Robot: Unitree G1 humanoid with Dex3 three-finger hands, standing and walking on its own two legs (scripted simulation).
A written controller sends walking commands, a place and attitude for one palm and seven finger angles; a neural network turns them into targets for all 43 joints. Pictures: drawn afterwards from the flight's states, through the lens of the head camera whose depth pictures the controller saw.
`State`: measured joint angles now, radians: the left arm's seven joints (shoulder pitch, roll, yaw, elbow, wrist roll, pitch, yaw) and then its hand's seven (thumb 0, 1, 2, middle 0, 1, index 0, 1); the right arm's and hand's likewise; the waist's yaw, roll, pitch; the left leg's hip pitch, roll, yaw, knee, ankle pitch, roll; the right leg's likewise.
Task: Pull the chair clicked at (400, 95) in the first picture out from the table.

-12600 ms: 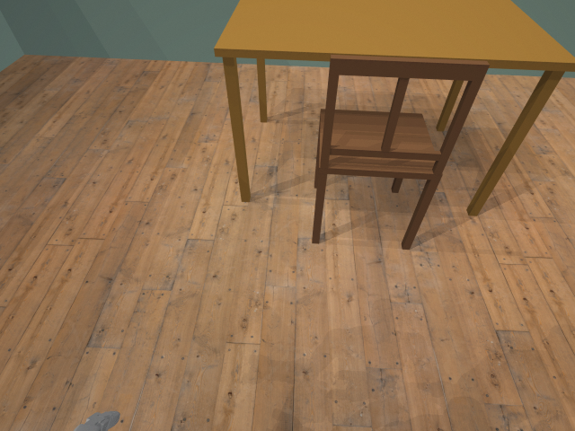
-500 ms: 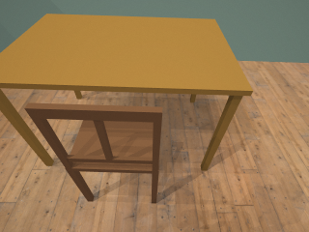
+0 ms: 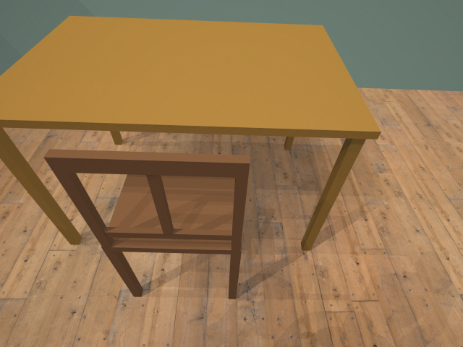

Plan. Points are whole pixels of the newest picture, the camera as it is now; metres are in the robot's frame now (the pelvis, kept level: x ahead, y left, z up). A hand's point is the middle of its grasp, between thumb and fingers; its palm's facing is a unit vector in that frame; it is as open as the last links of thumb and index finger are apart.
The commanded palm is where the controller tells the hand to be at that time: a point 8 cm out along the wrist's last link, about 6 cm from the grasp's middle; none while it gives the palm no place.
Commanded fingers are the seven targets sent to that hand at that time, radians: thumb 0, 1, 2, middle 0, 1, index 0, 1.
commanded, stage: look again from close up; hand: left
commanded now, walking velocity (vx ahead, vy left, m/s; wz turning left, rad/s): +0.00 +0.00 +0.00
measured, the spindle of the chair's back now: (161, 205) +0.46 +0.21 -0.12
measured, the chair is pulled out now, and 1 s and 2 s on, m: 0.00 0.00 0.00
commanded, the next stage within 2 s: none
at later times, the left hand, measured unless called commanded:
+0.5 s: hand out of the picture -0.02 +0.14 -0.18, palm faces +0.03 -0.98 -0.17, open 7.3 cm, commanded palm none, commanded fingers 0.00 0.90 0.90 -0.20 -0.30 -0.20 -0.30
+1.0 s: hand out of the picture -0.02 +0.12 -0.17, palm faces +0.02 -0.98 -0.17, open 7.3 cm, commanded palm none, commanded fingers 0.00 0.90 0.90 -0.20 -0.30 -0.20 -0.30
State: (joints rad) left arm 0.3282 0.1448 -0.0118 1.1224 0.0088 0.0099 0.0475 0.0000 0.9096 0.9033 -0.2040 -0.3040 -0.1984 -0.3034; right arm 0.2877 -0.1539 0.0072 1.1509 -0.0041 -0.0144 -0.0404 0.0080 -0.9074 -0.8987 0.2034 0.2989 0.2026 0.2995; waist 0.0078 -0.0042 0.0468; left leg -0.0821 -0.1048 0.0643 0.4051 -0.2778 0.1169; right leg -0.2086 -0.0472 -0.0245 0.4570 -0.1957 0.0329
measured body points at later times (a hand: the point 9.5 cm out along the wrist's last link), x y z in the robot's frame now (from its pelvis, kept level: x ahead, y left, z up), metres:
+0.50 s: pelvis +0.00 -0.02 +0.00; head +0.00 -0.02 +0.45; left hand -0.02 +0.19 -0.16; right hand -0.03 -0.23 -0.16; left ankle -0.03 +0.04 -0.74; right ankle +0.03 -0.14 -0.74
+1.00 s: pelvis +0.00 -0.04 +0.00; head +0.00 -0.04 +0.45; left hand -0.02 +0.17 -0.16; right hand -0.03 -0.25 -0.16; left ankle -0.03 +0.04 -0.74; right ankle +0.03 -0.14 -0.74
